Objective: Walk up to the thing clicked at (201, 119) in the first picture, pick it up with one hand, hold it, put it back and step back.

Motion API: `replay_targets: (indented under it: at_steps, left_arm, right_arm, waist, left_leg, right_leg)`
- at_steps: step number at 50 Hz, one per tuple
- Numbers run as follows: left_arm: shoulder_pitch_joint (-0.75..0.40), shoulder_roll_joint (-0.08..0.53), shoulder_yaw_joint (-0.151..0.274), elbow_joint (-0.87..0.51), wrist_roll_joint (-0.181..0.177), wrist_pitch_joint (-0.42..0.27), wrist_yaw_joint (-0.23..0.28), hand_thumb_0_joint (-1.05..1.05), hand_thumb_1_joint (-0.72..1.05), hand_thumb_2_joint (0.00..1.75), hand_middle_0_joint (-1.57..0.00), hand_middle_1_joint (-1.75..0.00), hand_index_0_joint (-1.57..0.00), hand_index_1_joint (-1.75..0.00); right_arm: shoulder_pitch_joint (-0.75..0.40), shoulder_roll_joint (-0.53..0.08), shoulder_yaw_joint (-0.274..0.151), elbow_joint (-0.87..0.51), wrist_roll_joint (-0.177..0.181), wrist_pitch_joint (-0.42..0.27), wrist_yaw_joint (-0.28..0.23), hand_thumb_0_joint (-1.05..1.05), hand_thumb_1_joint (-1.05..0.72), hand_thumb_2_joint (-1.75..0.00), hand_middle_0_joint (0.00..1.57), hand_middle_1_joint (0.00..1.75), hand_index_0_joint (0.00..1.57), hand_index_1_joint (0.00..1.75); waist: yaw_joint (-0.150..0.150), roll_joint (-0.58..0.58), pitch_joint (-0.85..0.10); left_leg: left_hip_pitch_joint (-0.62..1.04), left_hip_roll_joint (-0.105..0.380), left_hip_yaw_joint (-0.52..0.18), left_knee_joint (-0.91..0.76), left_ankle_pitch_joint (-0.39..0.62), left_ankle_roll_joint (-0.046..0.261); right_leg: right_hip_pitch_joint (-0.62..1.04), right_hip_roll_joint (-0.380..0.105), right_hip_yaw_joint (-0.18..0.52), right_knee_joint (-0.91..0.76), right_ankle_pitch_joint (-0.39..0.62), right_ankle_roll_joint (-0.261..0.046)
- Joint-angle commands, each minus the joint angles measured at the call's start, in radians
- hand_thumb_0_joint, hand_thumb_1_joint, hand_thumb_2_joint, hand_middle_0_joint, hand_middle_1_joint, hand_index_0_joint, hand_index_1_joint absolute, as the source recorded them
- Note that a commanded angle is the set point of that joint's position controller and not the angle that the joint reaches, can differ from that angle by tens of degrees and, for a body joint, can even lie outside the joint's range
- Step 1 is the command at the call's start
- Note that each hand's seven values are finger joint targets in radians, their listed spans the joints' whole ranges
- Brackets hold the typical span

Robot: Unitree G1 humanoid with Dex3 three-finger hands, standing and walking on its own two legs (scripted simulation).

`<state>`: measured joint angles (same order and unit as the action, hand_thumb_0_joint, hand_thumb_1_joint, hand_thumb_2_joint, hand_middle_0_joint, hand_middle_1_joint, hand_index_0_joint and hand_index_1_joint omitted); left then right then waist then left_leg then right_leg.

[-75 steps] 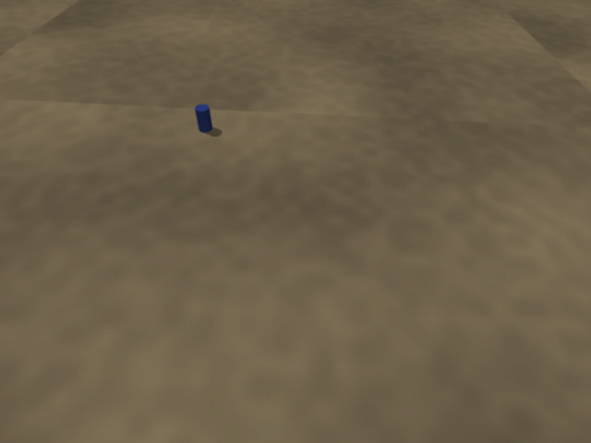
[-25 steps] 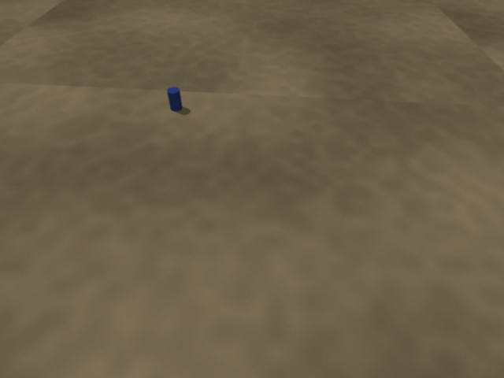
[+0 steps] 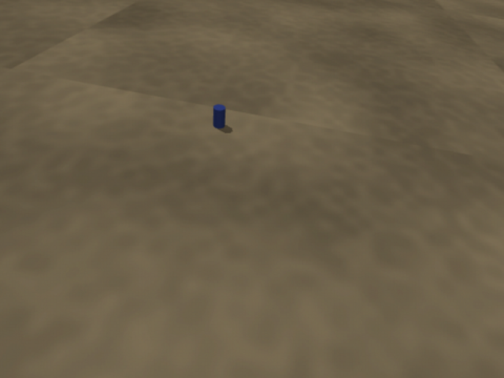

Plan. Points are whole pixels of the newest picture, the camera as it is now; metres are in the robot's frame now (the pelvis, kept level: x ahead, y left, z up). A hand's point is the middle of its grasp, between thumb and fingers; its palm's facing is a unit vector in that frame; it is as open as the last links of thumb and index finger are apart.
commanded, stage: walk up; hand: left
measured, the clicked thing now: (219, 116) +1.92 +0.24 -0.68
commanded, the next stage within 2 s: none
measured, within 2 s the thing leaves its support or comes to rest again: neither
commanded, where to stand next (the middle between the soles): +1.59 +0.01 m, yaw +3 degrees
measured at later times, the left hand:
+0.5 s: hand (136, 243) +0.44 +0.27 -0.13, palm faces -0.06 -0.94 -0.35, open 7.4 cm
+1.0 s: hand (142, 207) +0.57 +0.31 -0.16, palm faces +0.08 -0.94 -0.33, open 7.4 cm
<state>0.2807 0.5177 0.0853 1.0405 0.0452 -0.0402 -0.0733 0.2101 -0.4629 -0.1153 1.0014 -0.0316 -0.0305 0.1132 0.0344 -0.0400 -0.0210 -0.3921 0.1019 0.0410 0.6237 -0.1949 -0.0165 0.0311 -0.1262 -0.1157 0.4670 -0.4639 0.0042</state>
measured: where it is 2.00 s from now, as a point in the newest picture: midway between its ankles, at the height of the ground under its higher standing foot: (246, 220)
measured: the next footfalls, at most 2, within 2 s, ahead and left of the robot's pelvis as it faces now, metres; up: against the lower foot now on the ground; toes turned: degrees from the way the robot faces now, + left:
right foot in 0.48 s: +0.47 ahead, -0.10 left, +0.00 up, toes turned -4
left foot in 0.94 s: +0.74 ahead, +0.15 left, +0.00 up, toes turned +9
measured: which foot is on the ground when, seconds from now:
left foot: down 0.00-0.50, up 0.52-0.92, down 0.94-1.00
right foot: down 0.00-0.02, up 0.04-0.46, down 0.48-0.98, up 1.00-1.00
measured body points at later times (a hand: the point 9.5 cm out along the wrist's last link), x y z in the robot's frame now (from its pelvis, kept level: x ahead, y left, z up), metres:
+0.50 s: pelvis +0.29 +0.01 -0.01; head +0.32 +0.00 +0.44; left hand +0.44 +0.32 -0.10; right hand +0.27 -0.32 -0.13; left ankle +0.08 +0.14 -0.71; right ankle +0.44 -0.10 -0.72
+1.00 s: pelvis +0.60 +0.03 -0.01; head +0.62 +0.06 +0.44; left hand +0.57 +0.36 -0.14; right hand +0.77 -0.27 -0.09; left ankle +0.70 +0.14 -0.72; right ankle +0.44 -0.09 -0.70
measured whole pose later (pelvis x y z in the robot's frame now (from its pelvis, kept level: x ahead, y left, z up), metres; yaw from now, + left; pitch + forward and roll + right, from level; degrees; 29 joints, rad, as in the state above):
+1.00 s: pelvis +0.60 +0.03 -0.01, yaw +4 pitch -1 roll +0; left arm 0.36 0.45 0.06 0.93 0.01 -0.05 -0.05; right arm 0.15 -0.39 -0.06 0.86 -0.05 -0.08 0.07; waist 0.07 -0.06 0.08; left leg -0.46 0.04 0.09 0.63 -0.15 0.04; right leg -0.05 -0.03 -0.09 0.73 -0.51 -0.03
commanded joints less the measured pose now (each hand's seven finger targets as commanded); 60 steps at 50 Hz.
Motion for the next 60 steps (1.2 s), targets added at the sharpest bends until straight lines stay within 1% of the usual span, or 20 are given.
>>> replay_targets:
  at_steps: [1, 2, 3, 5, 7, 12, 19, 23, 24, 26, 27, 32, 35, 43, 47, 48, 49, 50, 54, 60]
  left_arm:
    - [-0.116, 0.028, -0.017, -0.156, -0.026, -0.033, 0.003, 0.00, 0.90, 0.90, -0.20, -0.30, -0.20, -0.30]
    - [-0.168, 0.138, -0.003, -0.168, -0.023, -0.037, 0.012, 0.00, 0.90, 0.90, -0.20, -0.30, -0.20, -0.30]
    - [-0.203, 0.172, -0.006, -0.165, -0.022, -0.043, 0.018, 0.00, 0.90, 0.90, -0.20, -0.30, -0.20, -0.30]
    - [-0.143, 0.181, 0.005, -0.114, -0.056, -0.044, 0.008, 0.00, 0.90, 0.90, -0.20, -0.30, -0.20, -0.30]
    - [-0.072, 0.163, 0.010, -0.092, -0.065, -0.027, -0.007, 0.00, 0.90, 0.90, -0.20, -0.30, -0.20, -0.30]
    - [-0.161, 0.134, 0.017, -0.149, -0.039, -0.008, -0.030, 0.00, 0.90, 0.90, -0.20, -0.30, -0.20, -0.30]
    - [-0.371, 0.061, 0.004, -0.233, -0.037, -0.022, -0.038, 0.00, 0.90, 0.90, -0.20, -0.30, -0.20, -0.30]
    - [-0.115, 0.084, 0.034, -0.160, -0.039, -0.020, -0.017, 0.00, 0.90, 0.90, -0.20, -0.30, -0.20, -0.30]
    - [0.041, 0.129, 0.062, -0.123, -0.035, -0.024, -0.003, 0.00, 0.90, 0.90, -0.20, -0.30, -0.20, -0.30]
    - [0.141, 0.260, 0.095, -0.135, -0.028, -0.039, 0.016, 0.00, 0.90, 0.90, -0.20, -0.30, -0.20, -0.30]
    - [0.070, 0.260, 0.099, -0.159, -0.043, -0.039, 0.023, 0.00, 0.90, 0.90, -0.20, -0.30, -0.20, -0.30]
    - [-0.074, 0.122, 0.046, -0.186, -0.051, -0.065, 0.034, 0.00, 0.90, 0.90, -0.20, -0.30, -0.20, -0.30]
    - [-0.068, 0.121, 0.041, -0.219, -0.046, -0.085, 0.027, 0.00, 0.90, 0.90, -0.20, -0.30, -0.20, -0.30]
    - [0.019, 0.147, 0.039, -0.213, -0.033, -0.071, 0.013, 0.00, 0.90, 0.90, -0.20, -0.30, -0.20, -0.30]
    - [0.027, 0.122, 0.023, -0.243, -0.039, -0.054, 0.034, 0.00, 0.90, 0.90, -0.20, -0.30, -0.20, -0.30]
    - [0.099, 0.060, 0.001, -0.244, -0.049, -0.050, 0.040, 0.00, 0.90, 0.90, -0.20, -0.30, -0.20, -0.30]
    - [0.159, 0.018, -0.011, -0.243, -0.059, -0.045, 0.039, 0.00, 0.90, 0.90, -0.20, -0.30, -0.20, -0.30]
    - [0.149, 0.154, 0.018, -0.220, -0.060, -0.034, 0.056, 0.00, 0.90, 0.90, -0.20, -0.30, -0.20, -0.30]
    - [0.086, 0.108, 0.006, -0.198, -0.063, -0.048, 0.042, 0.00, 0.90, 0.90, -0.20, -0.30, -0.20, -0.30]
    - [0.038, 0.074, 0.010, -0.223, -0.044, -0.023, -0.003, 0.00, 0.90, 0.90, -0.20, -0.30, -0.20, -0.30]
  right_arm:
    - [0.297, -0.374, -0.096, -0.003, -0.013, -0.050, -0.053, 0.00, -0.90, -0.90, 0.20, 0.30, 0.20, 0.30]
    - [0.202, -0.408, -0.095, -0.044, 0.030, -0.053, -0.048, 0.00, -0.90, -0.90, 0.20, 0.30, 0.20, 0.30]
    - [0.128, -0.391, -0.092, -0.064, 0.033, -0.054, -0.054, 0.00, -0.90, -0.90, 0.20, 0.30, 0.20, 0.30]
    - [0.029, -0.290, -0.051, -0.087, 0.029, -0.074, -0.066, 0.00, -0.90, -0.90, 0.20, 0.30, 0.20, 0.30]
    - [0.029, -0.225, -0.025, -0.089, 0.036, -0.084, -0.068, 0.00, -0.90, -0.90, 0.20, 0.30, 0.20, 0.30]
    - [0.061, -0.215, -0.020, -0.111, 0.034, -0.101, -0.071, 0.00, -0.90, -0.90, 0.20, 0.30, 0.20, 0.30]
    - [0.144, -0.230, -0.028, -0.114, 0.029, -0.094, -0.080, 0.00, -0.90, -0.90, 0.20, 0.30, 0.20, 0.30]
    - [0.137, -0.214, -0.026, -0.145, 0.017, -0.081, -0.094, 0.00, -0.90, -0.90, 0.20, 0.30, 0.20, 0.30]
    - [0.178, -0.174, -0.010, -0.149, 0.009, -0.080, -0.094, 0.00, -0.90, -0.90, 0.20, 0.30, 0.20, 0.30]
    - [0.267, -0.127, 0.012, -0.171, 0.039, -0.076, -0.095, 0.00, -0.90, -0.90, 0.20, 0.30, 0.20, 0.30]
    - [0.211, -0.207, 0.001, -0.151, 0.035, -0.075, -0.109, 0.00, -0.90, -0.90, 0.20, 0.30, 0.20, 0.30]
    - [0.162, -0.140, 0.011, -0.133, 0.037, -0.058, -0.078, 0.00, -0.90, -0.90, 0.20, 0.30, 0.20, 0.30]
    - [0.128, -0.122, 0.006, -0.148, 0.020, -0.041, -0.056, 0.00, -0.90, -0.90, 0.20, 0.30, 0.20, 0.30]
    - [-0.134, -0.100, 0.003, -0.223, 0.014, -0.059, -0.027, 0.00, -0.90, -0.90, 0.20, 0.30, 0.20, 0.30]
    - [0.133, -0.187, -0.035, -0.148, -0.017, -0.068, -0.053, 0.00, -0.90, -0.90, 0.20, 0.30, 0.20, 0.30]
    - [0.244, -0.252, -0.059, -0.133, -0.035, -0.070, -0.065, 0.00, -0.90, -0.90, 0.20, 0.30, 0.20, 0.30]
    - [0.252, -0.303, -0.073, -0.165, -0.028, -0.072, -0.078, 0.00, -0.90, -0.90, 0.20, 0.30, 0.20, 0.30]
    - [0.214, -0.317, -0.080, -0.175, 0.018, -0.070, -0.080, 0.00, -0.90, -0.90, 0.20, 0.30, 0.20, 0.30]
    - [0.102, -0.183, -0.017, -0.203, 0.044, -0.079, -0.092, 0.00, -0.90, -0.90, 0.20, 0.30, 0.20, 0.30]
    - [0.038, -0.190, -0.017, -0.238, 0.035, -0.104, -0.082, 0.00, -0.90, -0.90, 0.20, 0.30, 0.20, 0.30]
  waist:
    - [-0.209, 0.527, 0.005]
    - [-0.184, 0.362, 0.047]
    - [-0.150, 0.267, 0.110]
    - [-0.072, 0.142, 0.115]
    - [-0.029, 0.162, 0.103]
    - [-0.043, 0.149, 0.160]
    - [-0.095, 0.135, 0.144]
    - [0.031, 0.062, -0.063]
    - [0.090, -0.016, -0.175]
    - [0.095, -0.256, -0.254]
    - [0.093, -0.175, -0.204]
    - [-0.030, -0.078, 0.088]
    - [-0.038, -0.046, 0.099]
    - [0.038, -0.047, 0.090]
    - [-0.103, 0.133, -0.091]
    - [-0.145, 0.297, -0.166]
    - [-0.127, 0.395, -0.204]
    - [-0.131, 0.265, -0.212]
    - [-0.058, 0.119, -0.013]
    - [-0.024, 0.177, 0.132]
  left_leg:
    - [0.610, 0.223, -0.607, -0.403, -0.653, 0.157]
    - [0.479, 0.326, -0.834, -0.551, -0.719, 0.245]
    - [0.374, 0.356, -0.841, -0.563, -0.703, 0.272]
    - [0.303, 0.193, -0.429, -0.451, -0.392, 0.165]
    - [0.247, 0.126, -0.248, -0.466, -0.246, 0.116]
    - [0.267, 0.131, -0.148, -0.528, -0.128, 0.173]
    - [0.340, 0.123, -0.058, -0.448, 0.277, 0.154]
    - [0.341, 0.080, 0.002, -0.046, 0.509, 0.134]
    - [0.220, 0.027, 0.022, 0.211, 0.387, 0.108]
    - [-0.230, -0.161, -0.019, 0.595, -0.319, 0.070]
    - [-0.271, -0.085, -0.088, 0.679, -0.311, 0.078]
    - [-0.095, -0.006, -0.121, 0.502, -0.055, 0.080]
    - [-0.131, 0.007, -0.089, 0.394, -0.003, 0.034]
    - [0.002, -0.025, 0.034, -0.071, 0.177, 0.022]
    - [0.384, -0.056, 0.015, -0.114, 0.011, 0.103]
    - [0.565, 0.074, -0.177, -0.172, -0.158, 0.152]
    - [0.713, 0.311, -0.640, -0.257, -0.272, 0.219]
    - [0.700, 0.371, -0.760, -0.329, -0.328, 0.321]
    - [0.359, 0.199, -0.224, -0.303, 0.339, 0.183]
    - [0.179, 0.163, -0.061, -0.426, 0.130, 0.225]
  right_leg:
    - [-0.851, 0.164, 0.037, 0.748, -0.113, -0.064]
    - [-0.797, 0.113, 0.170, 0.788, -0.077, -0.080]
    - [-0.800, 0.061, 0.209, 0.793, -0.020, -0.081]
    - [-0.713, 0.000, 0.241, 0.704, 0.168, -0.062]
    - [-0.619, -0.017, 0.195, 0.596, 0.246, -0.032]
    - [-0.657, -0.016, 0.148, 0.407, 0.356, 0.020]
    - [-0.517, 0.030, 0.037, 0.086, 0.446, -0.040]
    - [-0.141, 0.115, -0.022, 0.060, 0.370, -0.087]
    - [0.095, 0.089, 0.037, 0.073, 0.287, -0.101]
    - [0.411, -0.315, 0.753, -0.132, 0.025, -0.245]
    - [0.316, -0.342, 0.803, -0.164, 0.025, -0.293]
    - [-0.228, -0.107, 0.251, -0.221, 0.389, -0.140]
    - [-0.226, -0.117, 0.190, -0.258, 0.413, -0.193]
    - [-0.184, -0.062, 0.088, -0.223, 0.394, -0.160]
    - [-0.243, -0.031, 0.048, 0.219, 0.548, -0.137]
    - [-0.424, 0.041, 0.008, 0.488, 0.392, -0.095]
    - [-0.675, 0.194, 0.072, 0.676, -0.091, -0.053]
    - [-0.717, 0.135, 0.186, 0.770, -0.072, -0.076]
    - [-0.585, 0.062, 0.244, 0.691, 0.122, -0.049]
    - [-0.576, 0.007, 0.142, 0.447, 0.242, 0.006]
